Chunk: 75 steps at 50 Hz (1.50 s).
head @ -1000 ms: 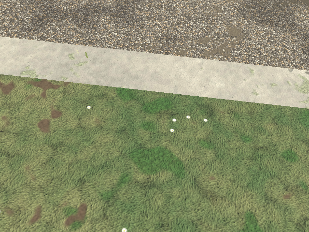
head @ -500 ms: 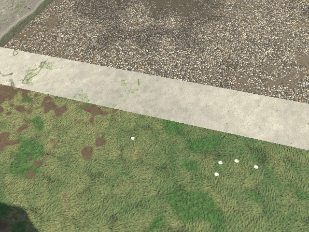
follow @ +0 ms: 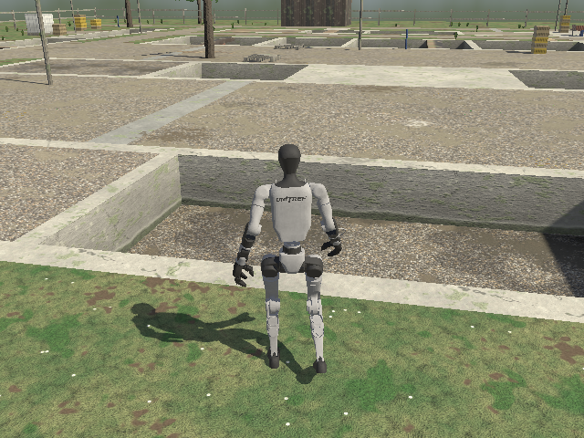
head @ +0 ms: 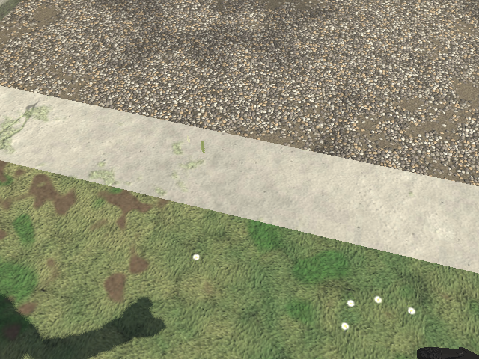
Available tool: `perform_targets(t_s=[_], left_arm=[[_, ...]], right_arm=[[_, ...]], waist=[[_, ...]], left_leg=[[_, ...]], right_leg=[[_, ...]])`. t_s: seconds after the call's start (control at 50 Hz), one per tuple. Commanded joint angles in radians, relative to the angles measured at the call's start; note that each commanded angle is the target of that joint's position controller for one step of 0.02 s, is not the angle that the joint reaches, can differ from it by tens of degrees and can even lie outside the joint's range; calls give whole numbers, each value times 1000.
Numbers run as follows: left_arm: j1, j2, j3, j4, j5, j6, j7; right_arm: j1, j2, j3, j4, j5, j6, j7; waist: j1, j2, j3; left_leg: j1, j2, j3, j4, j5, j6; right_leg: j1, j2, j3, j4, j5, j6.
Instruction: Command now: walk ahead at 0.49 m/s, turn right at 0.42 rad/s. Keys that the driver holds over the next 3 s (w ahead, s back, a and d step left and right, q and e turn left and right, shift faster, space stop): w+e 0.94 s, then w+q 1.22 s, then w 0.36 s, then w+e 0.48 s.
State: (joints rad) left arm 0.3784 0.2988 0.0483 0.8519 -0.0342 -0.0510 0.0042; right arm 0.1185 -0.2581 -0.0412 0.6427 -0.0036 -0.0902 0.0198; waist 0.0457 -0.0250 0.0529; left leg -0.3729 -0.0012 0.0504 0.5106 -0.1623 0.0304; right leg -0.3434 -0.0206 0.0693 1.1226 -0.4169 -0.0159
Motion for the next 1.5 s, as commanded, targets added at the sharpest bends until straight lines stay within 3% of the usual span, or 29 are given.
perform_targets(t_s=[0.02,0.12,0.32,0.36,0.4,0.42,0.44,0.46,0.48,0.54,0.62,0.7,0.8,0.88,0.9,0.92,0.94,0.96,1.0,1.06,1.16,1.24,1.3,1.32,1.34,1.36,1.38,1.4,1.5], left_arm=[[-11,82,30,-87,1,2,0],[-87,48,29,-131,11,34,-1],[-366,43,12,-263,14,19,-63],[-332,72,28,-277,16,25,-65],[-102,147,75,-230,11,33,-54],[73,229,111,-187,8,45,-34],[31,342,123,-198,-2,36,-26],[55,262,98,-236,9,15,-34],[23,201,80,-222,17,-1,-38],[-140,118,51,-253,29,-11,-29],[-130,149,58,-243,25,-16,-8],[-67,163,65,-212,10,-5,10],[4,147,63,-175,1,16,18],[-35,100,49,-192,11,34,25],[-9,46,26,-214,25,32,28],[148,8,14,-238,-10,23,27],[132,119,32,-207,-17,21,30],[18,149,42,-211,-11,26,32],[-78,114,40,-231,12,22,34],[-54,60,29,-231,22,16,24],[-203,4,-8,-258,41,-11,16],[-263,27,-7,-267,23,-11,2],[-186,59,15,-238,37,-23,-6],[-103,85,27,-224,47,-26,-2],[47,154,43,-194,55,-24,1],[100,179,53,-153,47,-8,-14],[28,116,36,-170,33,-14,-26],[-10,80,23,-165,35,-20,-32],[-96,36,18,-119,48,-28,-22]], right_arm=[[87,-91,-36,6,-11,-17,-1],[70,-120,-54,60,-11,-42,-9],[180,-216,-83,138,25,12,-25],[170,-246,-91,137,34,27,-29],[146,-250,-89,130,44,41,-33],[161,-211,-71,115,24,36,-38],[249,-58,-22,55,-20,12,-27],[160,-135,-29,48,13,-26,-14],[61,-187,-42,17,51,-44,-7],[71,-182,-45,36,1,-47,-21],[56,-135,-34,27,-14,-11,-20],[-105,-86,-12,-10,-9,-12,-8],[-177,-120,-25,-38,10,-30,7],[28,-187,-68,1,-1,-59,4],[150,-239,-78,2,-19,-53,-5],[222,-290,-90,37,-16,-33,2],[195,-187,-69,19,19,-25,4],[172,-139,-53,25,16,-18,2],[123,-108,-36,43,-10,-9,6],[109,-90,-26,56,-5,-8,3],[141,-160,-49,63,15,22,-16],[236,-177,-50,87,28,56,-33],[240,-161,-44,76,36,77,-45],[229,-116,-30,62,36,85,-50],[263,-25,-4,40,19,84,-50],[371,-21,-4,16,49,81,-52],[290,-109,-28,4,53,83,-60],[237,-126,-40,-9,50,93,-64],[284,-88,-59,-16,33,130,-55]], waist=[[-47,151,-75],[-30,92,-1],[-117,51,60],[-78,87,6],[60,88,-133],[131,7,-229],[-4,-259,-294],[72,-133,-430],[84,-77,-282],[-37,2,-118],[-57,4,-79],[5,-34,-46],[24,-67,-41],[-93,-89,-144],[-130,46,-289],[-60,381,-408],[-85,246,-318],[-118,150,-184],[-92,84,-47],[-30,147,-56],[-70,119,-68],[-91,120,-75],[-29,125,-74],[19,115,-117],[60,-73,-241],[20,-294,-286],[33,-162,-129],[23,-108,-52],[-51,-120,-25]], left_leg=[[260,265,-277,-324,-6,146],[212,262,-90,-400,144,169],[450,296,112,-326,311,118],[487,295,143,-198,635,96],[412,248,191,139,821,53],[173,207,191,436,557,4],[-289,-5,107,788,-393,-65],[-391,-26,-137,898,-449,-53],[-470,23,-146,875,-345,-31],[-302,118,-147,648,-163,-30],[-239,102,-111,475,-65,-91],[-168,39,-97,155,222,-107],[-99,-2,-130,2,225,-78],[190,34,-137,-61,149,11],[441,211,-312,-38,176,72],[712,418,-763,-122,-64,244],[648,418,-839,-189,-380,223],[516,361,-708,-216,-402,189],[301,270,-515,-244,-205,183],[212,199,-383,-267,62,205],[161,154,-265,-247,300,218],[170,185,-319,-201,241,197],[117,149,-356,-126,59,140],[60,102,-334,-8,-10,102],[-84,6,-235,324,-277,37],[-290,-50,-180,565,-506,13],[-405,-27,-213,671,-451,1],[-440,-6,-215,722,-376,1],[-342,66,-188,668,-121,-17]], right_leg=[[-260,-113,40,61,123,5],[-326,-125,52,-66,281,32],[-342,-77,-92,-479,362,-33],[-241,-15,-151,-488,255,-72],[88,79,-194,-551,256,-133],[408,13,-41,-570,282,-187],[707,-247,541,-668,113,-373],[760,-321,784,-820,-19,-418],[671,-295,638,-847,44,-360],[309,-180,354,-863,356,-284],[153,-133,238,-904,531,-289],[90,-62,169,-885,419,-220],[169,-102,285,-784,329,-188],[171,-45,304,-518,382,-125],[43,24,216,-233,211,-82],[-297,137,115,57,-230,-24],[-420,44,133,183,-165,-9],[-445,24,110,217,-69,-1],[-406,-13,84,157,17,3],[-307,-48,31,27,42,7],[-178,-29,-43,-350,209,42],[-54,22,-34,-506,320,32],[151,31,-46,-641,376,-11],[272,-39,8,-644,406,-41],[494,-242,210,-649,464,-111],[537,-414,533,-744,160,-245],[416,-389,570,-805,-16,-244],[344,-357,476,-818,-45,-216],[174,-233,164,-862,151,-169]])
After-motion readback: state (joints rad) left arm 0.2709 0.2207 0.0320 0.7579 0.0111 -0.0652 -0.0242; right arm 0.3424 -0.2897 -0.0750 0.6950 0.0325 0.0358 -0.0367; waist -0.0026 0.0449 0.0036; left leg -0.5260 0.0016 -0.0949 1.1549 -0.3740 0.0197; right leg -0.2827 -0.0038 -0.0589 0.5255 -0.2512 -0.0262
